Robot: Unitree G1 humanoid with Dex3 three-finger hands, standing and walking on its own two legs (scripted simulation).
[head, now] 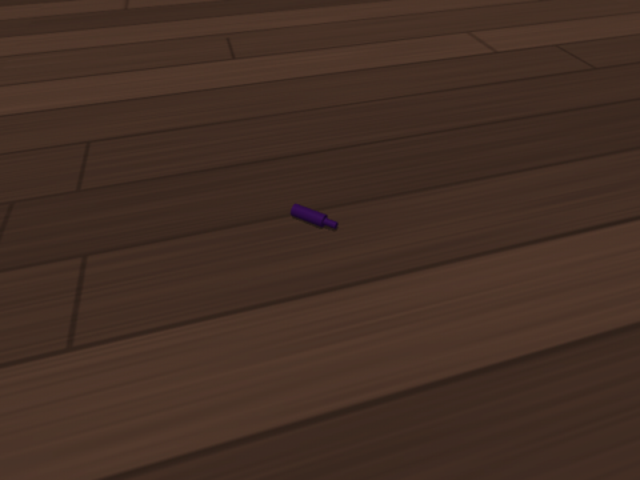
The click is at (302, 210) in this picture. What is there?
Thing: lying bottle
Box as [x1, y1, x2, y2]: [291, 204, 337, 228]
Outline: 291,208 291,215 317,225 323,226 325,224 334,228 337,225 337,222 328,219 325,214 298,204 294,204
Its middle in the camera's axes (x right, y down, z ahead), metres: -0.02 -0.10 +1.77
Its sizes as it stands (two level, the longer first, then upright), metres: 0.219 0.060 0.060
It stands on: the floor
